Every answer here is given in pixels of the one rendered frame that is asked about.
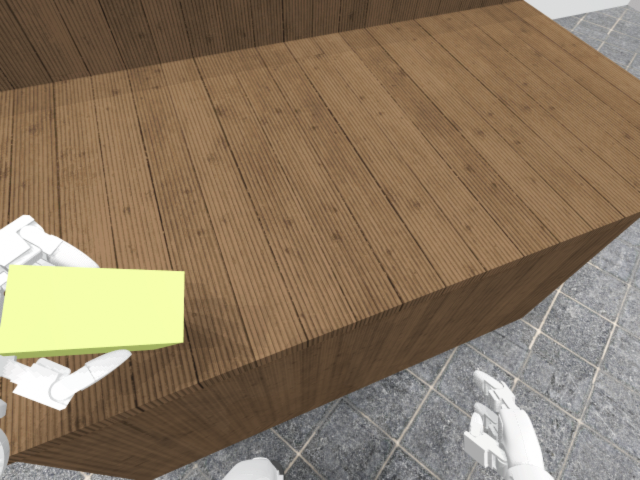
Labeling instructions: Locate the table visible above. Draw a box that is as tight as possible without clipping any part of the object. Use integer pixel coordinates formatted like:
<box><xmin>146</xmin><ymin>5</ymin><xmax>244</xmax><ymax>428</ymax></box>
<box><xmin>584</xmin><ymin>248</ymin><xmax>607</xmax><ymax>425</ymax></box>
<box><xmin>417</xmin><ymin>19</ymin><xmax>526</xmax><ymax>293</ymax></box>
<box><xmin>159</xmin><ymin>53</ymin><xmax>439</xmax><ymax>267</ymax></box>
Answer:
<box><xmin>0</xmin><ymin>0</ymin><xmax>640</xmax><ymax>480</ymax></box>

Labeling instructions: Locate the left robot hand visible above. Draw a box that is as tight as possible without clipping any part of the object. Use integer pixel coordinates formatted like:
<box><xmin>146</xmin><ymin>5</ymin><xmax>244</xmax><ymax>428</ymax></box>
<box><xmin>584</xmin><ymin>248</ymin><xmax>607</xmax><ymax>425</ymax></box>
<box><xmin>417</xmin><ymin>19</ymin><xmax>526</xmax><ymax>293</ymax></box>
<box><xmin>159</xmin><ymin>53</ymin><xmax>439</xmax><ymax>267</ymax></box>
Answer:
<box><xmin>0</xmin><ymin>215</ymin><xmax>132</xmax><ymax>410</ymax></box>

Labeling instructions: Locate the left robot thigh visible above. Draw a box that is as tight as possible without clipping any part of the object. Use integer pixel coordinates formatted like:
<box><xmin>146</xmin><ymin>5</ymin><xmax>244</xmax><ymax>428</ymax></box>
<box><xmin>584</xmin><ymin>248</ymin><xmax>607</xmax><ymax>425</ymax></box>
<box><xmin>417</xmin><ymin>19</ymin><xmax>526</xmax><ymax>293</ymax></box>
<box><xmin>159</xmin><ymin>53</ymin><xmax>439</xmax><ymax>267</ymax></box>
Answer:
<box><xmin>223</xmin><ymin>459</ymin><xmax>284</xmax><ymax>480</ymax></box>

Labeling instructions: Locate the sponge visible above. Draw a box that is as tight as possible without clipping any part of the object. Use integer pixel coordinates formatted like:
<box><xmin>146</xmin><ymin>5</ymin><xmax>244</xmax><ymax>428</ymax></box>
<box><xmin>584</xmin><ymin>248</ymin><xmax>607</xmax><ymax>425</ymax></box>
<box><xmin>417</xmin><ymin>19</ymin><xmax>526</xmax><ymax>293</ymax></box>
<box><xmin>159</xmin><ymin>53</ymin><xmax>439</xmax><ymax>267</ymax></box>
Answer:
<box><xmin>0</xmin><ymin>265</ymin><xmax>184</xmax><ymax>359</ymax></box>

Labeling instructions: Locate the right robot hand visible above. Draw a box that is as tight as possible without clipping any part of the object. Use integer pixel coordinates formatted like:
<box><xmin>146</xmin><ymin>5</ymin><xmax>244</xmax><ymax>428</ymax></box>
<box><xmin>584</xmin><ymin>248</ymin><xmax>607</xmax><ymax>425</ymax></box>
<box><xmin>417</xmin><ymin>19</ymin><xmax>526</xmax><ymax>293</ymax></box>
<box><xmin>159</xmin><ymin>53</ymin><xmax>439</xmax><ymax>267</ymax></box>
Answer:
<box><xmin>464</xmin><ymin>370</ymin><xmax>545</xmax><ymax>479</ymax></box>

